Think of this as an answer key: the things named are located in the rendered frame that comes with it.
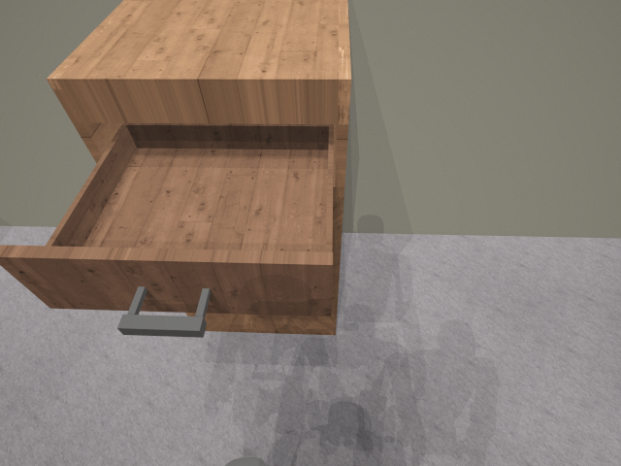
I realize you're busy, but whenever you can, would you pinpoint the drawer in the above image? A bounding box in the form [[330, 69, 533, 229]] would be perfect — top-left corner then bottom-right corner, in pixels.
[[0, 123, 334, 316]]

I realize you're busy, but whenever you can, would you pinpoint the handle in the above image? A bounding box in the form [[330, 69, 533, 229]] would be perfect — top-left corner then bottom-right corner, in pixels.
[[117, 286, 211, 338]]

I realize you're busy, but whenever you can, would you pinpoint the cabinet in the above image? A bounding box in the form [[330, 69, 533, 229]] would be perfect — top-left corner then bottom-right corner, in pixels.
[[47, 0, 351, 335]]

